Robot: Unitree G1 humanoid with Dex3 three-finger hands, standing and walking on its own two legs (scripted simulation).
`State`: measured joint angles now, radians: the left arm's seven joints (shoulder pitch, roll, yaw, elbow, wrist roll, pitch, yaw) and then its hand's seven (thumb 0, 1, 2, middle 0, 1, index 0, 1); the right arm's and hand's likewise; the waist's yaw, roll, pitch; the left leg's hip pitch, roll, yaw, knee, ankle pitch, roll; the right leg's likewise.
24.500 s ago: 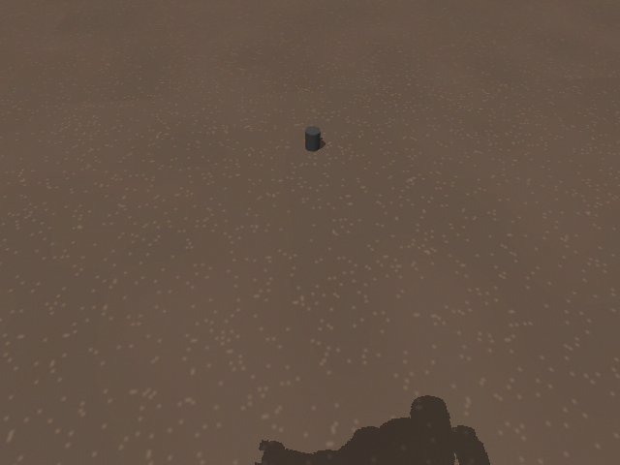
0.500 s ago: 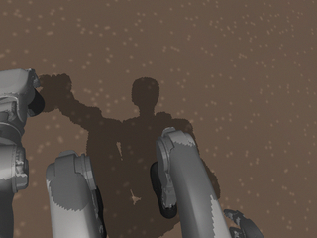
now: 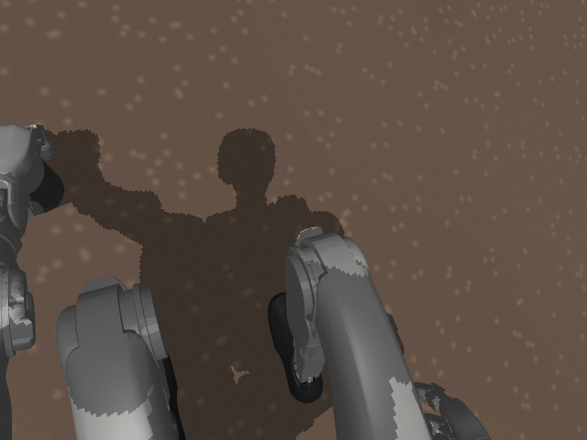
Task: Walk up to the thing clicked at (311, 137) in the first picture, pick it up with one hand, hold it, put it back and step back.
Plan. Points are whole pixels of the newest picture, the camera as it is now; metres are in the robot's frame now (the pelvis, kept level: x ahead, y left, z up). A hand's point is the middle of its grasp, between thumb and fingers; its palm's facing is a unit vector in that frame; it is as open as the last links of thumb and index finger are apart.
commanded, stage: rest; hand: left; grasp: from above
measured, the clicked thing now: (25, 170) +0.50 +0.26 -0.25
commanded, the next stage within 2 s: open in 0.50 s
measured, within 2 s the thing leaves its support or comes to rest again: rests again in 0.32 s
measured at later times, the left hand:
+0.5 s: hand (20, 182) +0.47 +0.27 -0.23, palm faces -0.49 -0.08 -0.87, open 9.5 cm
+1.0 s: hand (23, 178) +0.48 +0.26 -0.24, palm faces -0.45 -0.09 -0.89, open 12.2 cm
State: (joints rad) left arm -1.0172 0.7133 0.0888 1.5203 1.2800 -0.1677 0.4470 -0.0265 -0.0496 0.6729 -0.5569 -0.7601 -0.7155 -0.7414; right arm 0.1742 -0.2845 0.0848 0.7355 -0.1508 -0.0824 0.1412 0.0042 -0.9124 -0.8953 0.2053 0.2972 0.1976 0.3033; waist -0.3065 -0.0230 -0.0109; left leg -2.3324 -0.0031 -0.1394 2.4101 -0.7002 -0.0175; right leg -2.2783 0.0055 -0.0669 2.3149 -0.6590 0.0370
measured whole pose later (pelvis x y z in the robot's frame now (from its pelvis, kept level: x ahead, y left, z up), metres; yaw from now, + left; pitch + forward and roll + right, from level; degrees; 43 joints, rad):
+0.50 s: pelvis +0.00 +0.00 -0.02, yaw -2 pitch +34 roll -10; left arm -1.07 0.80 0.08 1.66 1.28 -0.18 0.50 -0.02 -0.05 0.67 -0.55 -0.77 -0.71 -0.75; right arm 0.17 -0.29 0.15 0.73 -0.19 -0.13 0.19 0.00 -0.90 -0.89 0.21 0.30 0.20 0.30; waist -0.34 -0.04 0.04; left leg -2.37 0.00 -0.17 2.49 -0.72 -0.01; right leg -2.30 0.02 -0.09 2.37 -0.67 0.05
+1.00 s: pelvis +0.00 +0.01 -0.02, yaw -4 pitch +32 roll -11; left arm -1.10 0.85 0.08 1.71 1.30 -0.19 0.55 0.00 -0.27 0.86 -0.29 -0.93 -0.32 -0.91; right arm 0.18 -0.31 0.18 0.73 -0.21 -0.18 0.22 0.00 -0.89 -0.89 0.21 0.30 0.20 0.30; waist -0.36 -0.06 0.06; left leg -2.37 0.00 -0.20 2.51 -0.72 -0.01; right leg -2.29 0.03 -0.11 2.36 -0.65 0.06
